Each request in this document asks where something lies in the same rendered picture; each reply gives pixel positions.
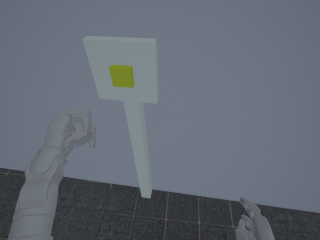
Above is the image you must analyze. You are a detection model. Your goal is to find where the button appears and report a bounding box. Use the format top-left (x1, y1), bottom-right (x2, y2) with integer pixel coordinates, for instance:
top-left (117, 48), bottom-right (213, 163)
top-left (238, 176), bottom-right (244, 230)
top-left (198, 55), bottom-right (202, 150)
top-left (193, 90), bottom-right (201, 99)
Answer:
top-left (109, 64), bottom-right (135, 88)

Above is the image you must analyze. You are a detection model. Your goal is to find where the robot left hand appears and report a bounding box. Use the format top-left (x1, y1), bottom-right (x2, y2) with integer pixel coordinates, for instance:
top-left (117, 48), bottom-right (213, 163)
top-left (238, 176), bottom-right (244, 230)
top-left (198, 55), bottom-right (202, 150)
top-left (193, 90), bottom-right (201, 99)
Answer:
top-left (44, 106), bottom-right (97, 157)

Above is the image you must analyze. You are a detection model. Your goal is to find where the panel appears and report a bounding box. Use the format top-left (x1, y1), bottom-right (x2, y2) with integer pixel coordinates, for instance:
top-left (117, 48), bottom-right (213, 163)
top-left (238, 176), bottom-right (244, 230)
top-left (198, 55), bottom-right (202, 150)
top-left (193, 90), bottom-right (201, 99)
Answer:
top-left (82, 36), bottom-right (159, 199)

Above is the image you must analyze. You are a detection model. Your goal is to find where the robot left forearm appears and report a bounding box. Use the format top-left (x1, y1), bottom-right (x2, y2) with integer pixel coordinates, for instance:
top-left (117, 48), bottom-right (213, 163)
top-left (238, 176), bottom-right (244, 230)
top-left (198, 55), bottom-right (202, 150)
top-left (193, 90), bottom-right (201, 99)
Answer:
top-left (7, 147), bottom-right (67, 240)

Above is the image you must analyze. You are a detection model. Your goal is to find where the robot right hand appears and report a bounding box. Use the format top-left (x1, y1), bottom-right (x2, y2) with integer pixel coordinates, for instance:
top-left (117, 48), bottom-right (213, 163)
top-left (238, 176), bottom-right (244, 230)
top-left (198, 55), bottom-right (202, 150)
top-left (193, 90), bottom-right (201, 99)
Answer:
top-left (235, 197), bottom-right (275, 240)

